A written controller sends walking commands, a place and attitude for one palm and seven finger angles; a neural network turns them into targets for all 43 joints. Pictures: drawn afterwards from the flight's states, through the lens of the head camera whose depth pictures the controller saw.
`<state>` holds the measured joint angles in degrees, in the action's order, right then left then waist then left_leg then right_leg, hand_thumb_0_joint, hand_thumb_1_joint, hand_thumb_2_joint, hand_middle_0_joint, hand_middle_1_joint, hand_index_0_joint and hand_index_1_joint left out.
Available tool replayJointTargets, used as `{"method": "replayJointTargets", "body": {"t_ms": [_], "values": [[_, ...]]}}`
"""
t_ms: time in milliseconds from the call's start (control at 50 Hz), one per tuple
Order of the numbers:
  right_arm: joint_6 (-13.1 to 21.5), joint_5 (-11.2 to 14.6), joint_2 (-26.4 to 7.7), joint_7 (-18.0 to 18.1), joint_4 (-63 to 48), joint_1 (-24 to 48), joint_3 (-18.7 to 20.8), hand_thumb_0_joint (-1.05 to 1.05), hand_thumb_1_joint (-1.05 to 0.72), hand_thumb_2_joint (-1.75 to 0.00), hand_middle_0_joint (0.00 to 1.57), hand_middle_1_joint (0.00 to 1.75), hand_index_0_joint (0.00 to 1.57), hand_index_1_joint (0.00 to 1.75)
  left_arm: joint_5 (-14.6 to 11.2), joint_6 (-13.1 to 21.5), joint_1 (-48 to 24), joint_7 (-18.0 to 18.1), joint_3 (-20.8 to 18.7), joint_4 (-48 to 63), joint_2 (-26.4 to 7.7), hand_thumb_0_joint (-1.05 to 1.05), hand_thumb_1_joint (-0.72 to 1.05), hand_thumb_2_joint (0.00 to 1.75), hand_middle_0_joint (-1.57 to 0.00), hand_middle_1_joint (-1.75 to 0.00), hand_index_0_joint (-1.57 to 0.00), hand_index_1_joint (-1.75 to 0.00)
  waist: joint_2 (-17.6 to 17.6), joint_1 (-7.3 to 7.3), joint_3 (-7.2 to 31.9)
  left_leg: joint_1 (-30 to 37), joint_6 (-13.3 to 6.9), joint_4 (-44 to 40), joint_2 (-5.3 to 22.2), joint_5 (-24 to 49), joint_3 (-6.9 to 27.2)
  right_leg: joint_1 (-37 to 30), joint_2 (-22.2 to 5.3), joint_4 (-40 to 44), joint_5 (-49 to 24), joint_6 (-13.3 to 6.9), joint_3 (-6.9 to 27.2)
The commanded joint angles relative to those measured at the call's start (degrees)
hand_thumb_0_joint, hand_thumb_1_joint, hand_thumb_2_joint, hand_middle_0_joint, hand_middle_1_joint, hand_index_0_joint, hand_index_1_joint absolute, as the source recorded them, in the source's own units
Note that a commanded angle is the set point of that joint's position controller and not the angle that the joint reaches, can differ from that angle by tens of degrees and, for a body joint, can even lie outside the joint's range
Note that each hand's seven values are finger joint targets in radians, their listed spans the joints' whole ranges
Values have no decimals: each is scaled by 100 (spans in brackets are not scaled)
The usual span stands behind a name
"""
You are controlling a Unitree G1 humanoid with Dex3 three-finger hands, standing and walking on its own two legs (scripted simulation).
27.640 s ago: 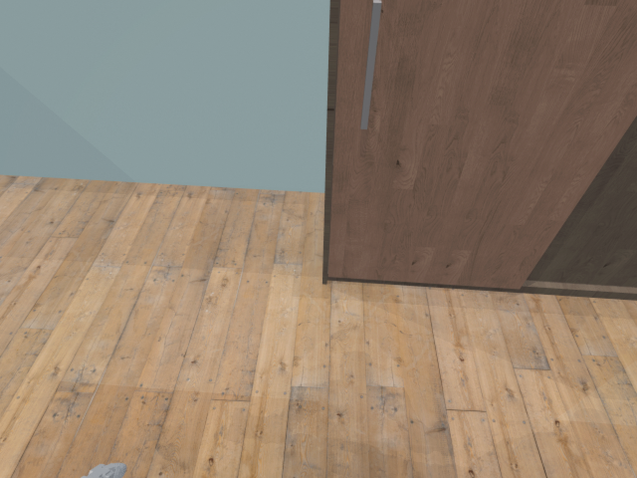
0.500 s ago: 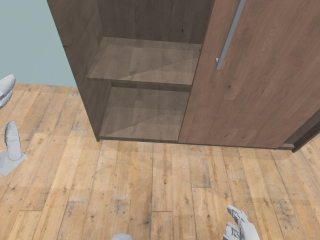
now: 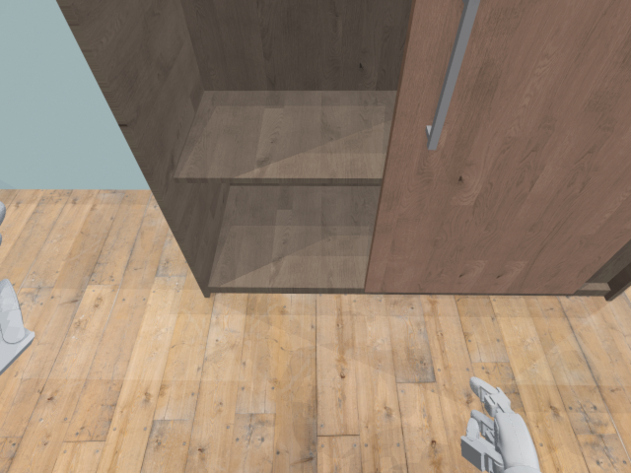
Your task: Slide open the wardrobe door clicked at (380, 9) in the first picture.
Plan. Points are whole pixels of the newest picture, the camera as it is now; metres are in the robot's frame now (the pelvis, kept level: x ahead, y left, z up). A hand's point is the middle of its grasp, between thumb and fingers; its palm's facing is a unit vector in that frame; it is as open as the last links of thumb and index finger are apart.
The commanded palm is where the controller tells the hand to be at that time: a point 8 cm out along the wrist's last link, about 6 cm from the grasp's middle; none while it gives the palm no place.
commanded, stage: stop stepping back and stand still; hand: left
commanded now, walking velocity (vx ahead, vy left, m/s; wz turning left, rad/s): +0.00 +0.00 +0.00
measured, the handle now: (446, 78) +0.74 -0.19 +0.11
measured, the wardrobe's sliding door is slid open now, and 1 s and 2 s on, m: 0.56 0.56 0.56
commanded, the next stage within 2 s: let the arm hang, fingers relaxed in 0.96 s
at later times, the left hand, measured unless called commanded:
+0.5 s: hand out of the picture +0.18 +0.30 +0.15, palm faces +0.41 -0.78 -0.47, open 7.4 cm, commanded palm +0.12 +0.34 +0.18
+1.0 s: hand out of the picture +0.17 +0.33 +0.15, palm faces +0.42 -0.79 -0.44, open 7.4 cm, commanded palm +0.11 +0.36 +0.18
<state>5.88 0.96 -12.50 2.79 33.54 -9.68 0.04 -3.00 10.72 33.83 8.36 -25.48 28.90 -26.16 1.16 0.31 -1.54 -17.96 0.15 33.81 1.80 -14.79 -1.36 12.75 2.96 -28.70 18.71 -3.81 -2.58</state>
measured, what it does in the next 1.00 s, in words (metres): shifts its weight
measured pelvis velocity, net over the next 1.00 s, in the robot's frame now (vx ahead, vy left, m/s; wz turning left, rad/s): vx -0.03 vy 0.06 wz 0.01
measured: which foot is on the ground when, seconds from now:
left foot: down 0.00-1.00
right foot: down 0.00-1.00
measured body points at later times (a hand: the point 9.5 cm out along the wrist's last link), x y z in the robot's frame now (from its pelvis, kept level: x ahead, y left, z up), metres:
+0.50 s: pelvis -0.02 +0.03 +0.01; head +0.00 +0.04 +0.46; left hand +0.16 +0.34 +0.18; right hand +0.15 -0.20 -0.08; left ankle -0.02 +0.13 -0.74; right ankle -0.04 -0.07 -0.73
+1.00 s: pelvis -0.03 +0.06 +0.01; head -0.01 +0.07 +0.46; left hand +0.14 +0.37 +0.17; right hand +0.15 -0.17 -0.07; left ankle -0.02 +0.13 -0.74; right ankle -0.04 -0.07 -0.73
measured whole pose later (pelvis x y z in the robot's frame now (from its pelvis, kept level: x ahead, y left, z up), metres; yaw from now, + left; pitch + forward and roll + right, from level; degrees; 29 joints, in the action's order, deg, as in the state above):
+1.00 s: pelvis -0.03 +0.06 +0.01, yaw +1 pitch +1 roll -1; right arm 6.4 -0.1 -12.1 3.9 35.2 -11.9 -1.0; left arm -1.5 10.3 28.9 7.9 -21.5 24.2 -22.2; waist -0.5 1.4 -0.7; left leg -14.5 -3.5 25.9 -1.8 -12.4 -2.3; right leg 10.4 -0.6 -22.8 13.3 1.1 -1.9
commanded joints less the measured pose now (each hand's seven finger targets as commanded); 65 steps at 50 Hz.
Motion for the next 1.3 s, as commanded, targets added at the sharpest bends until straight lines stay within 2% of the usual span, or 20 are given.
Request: {"method": "replayJointTargets", "body": {"t_ms": [0,40,80,140,160,240,340,480,640,680,900,940,1020,1040,1060,1080,1120,1160,1220,1280], "values": [[182,32,-683,176,-726,276,267,0,-90,-90,20,30,20,30,-6,108,-220,134,-462,517,-664,0,90,90,-20,-30,-20,-30,-591,8,998,525,-158,-473,217,1770,122,-665,-1069,252,-3993,542,757],[164,27,-725,208,-738,379,273,0,-90,-90,20,30,20,30,63,86,-498,146,-500,772,-831,0,90,90,-20,-30,-20,-30,-233,15,1017,837,-182,-399,334,2635,141,-520,-918,230,-3936,618,650],[133,18,-697,218,-765,302,258,0,-90,-90,20,30,20,30,91,98,-554,159,-403,964,-795,0,90,90,-20,-30,-20,-30,-4,13,1160,910,-183,-422,352,2936,183,-672,-854,167,-3811,532,597],[132,5,-701,220,-799,339,260,0,-90,-90,20,30,20,30,77,136,-458,190,-638,1145,-1038,0,90,90,-20,-30,-20,-30,151,40,1105,740,-145,-467,302,2560,253,-704,-886,310,-3358,458,664],[121,14,-667,214,-800,308,256,0,-90,-90,20,30,20,30,63,150,-410,183,-525,1137,-884,0,90,90,-20,-30,-20,-30,146,21,1085,677,-134,-486,295,2415,255,-739,-901,340,-3185,407,673],[129,-11,-707,215,-800,291,265,0,-90,-90,20,30,20,30,22,185,-201,192,-688,950,-963,0,90,90,-20,-30,-20,-30,231,36,881,497,-132,-703,283,1801,377,-563,-826,590,-2241,359,718],[182,-35,-760,220,-762,294,237,0,-90,-90,20,30,20,30,16,195,-407,136,-512,689,-800,0,90,90,-20,-30,-20,-30,196,32,640,331,-169,-1024,310,1273,521,-428,-665,748,-1442,381,627],[293,-61,-733,225,-724,281,187,0,-90,-90,20,30,20,30,74,180,-652,110,-276,756,-640,0,90,90,-20,-30,-20,-30,220,66,720,313,-205,-1314,337,985,561,-576,-526,683,-1344,436,479],[341,-104,-742,215,-705,319,185,0,-90,-90,20,30,20,30,115,253,-776,120,-433,836,-777,0,90,90,-20,-30,-20,-30,392,89,654,149,-170,-1515,299,589,629,-678,-502,697,-1164,419,416],[329,-92,-705,198,-703,281,167,0,-90,-90,20,30,20,30,111,256,-738,99,-314,705,-612,0,90,90,-20,-30,-20,-30,325,74,584,95,-168,-1534,297,466,616,-663,-479,724,-1129,420,415],[351,-80,-721,189,-724,289,191,0,-90,-90,20,30,20,30,141,298,-808,81,-261,741,-553,0,90,90,-20,-30,-20,-30,296,83,636,96,-134,-1585,295,461,624,-742,-462,654,-1224,435,354],[363,-99,-743,193,-711,311,198,0,-90,-90,20,30,20,30,155,297,-818,93,-385,761,-697,0,90,90,-20,-30,-20,-30,370,103,633,37,-125,-1604,284,391,659,-786,-479,672,-1172,429,346],[356,-81,-710,189,-716,276,197,0,-90,-90,20,30,20,30,140,312,-785,91,-303,832,-595,0,90,90,-20,-30,-20,-30,326,93,762,188,-125,-1482,278,713,609,-791,-485,625,-1377,427,348],[720,-26,-1324,-332,820,461,423,0,-90,-90,20,30,20,30,337,-301,-856,-612,2115,-3796,413,0,90,90,-20,-30,-20,-30,10,-282,336,248,-121,-433,455,2205,658,358,-945,64,-1919,308,90],[195,1,-1515,-341,753,50,452,0,-90,-90,20,30,20,30,360,-875,-1109,-739,1803,-3848,228,0,90,90,-20,-30,-20,-30,153,-205,663,531,-57,-496,507,2474,631,387,-1064,201,-1517,292,390],[41,-45,-1422,-322,646,-33,432,0,-90,-90,20,30,20,30,391,-975,-1281,-747,1844,-3980,240,0,90,90,-20,-30,-20,-30,156,-199,885,530,-174,-507,595,2602,775,391,-888,-104,-1053,288,181],[-124,-113,-1532,-288,587,94,347,0,-90,-90,20,30,20,30,393,-1023,-1574,-756,1967,-4527,183,0,90,90,-20,-30,-20,-30,-16,-124,676,94,-497,-883,803,2460,1283,257,-593,-596,-304,352,149],[-217,-178,-1524,-269,699,160,289,0,-90,-90,20,30,20,30,409,-1028,-1705,-755,2065,-5284,131,0,90,90,-20,-30,-20,-30,-358,-7,766,46,-600,-946,796,2582,1372,-84,-633,-484,-500,355,273],[-366,-218,-1319,-278,1072,288,218,0,-90,-90,20,30,20,30,417,-1031,-1989,-770,2206,-6438,108,0,90,90,-20,-30,-20,-30,-622,-4,642,40,-350,-856,350,1646,954,-275,-947,79,-1054,252,596],[-485,-243,-1103,-270,1415,186,127,0,-90,-90,20,30,20,30,388,-1043,-2277,-768,2340,-7234,171,0,90,90,-20,-30,-20,-30,-52,-120,398,336,-242,-1033,209,958,802,37,-1044,392,-751,151,788]]}}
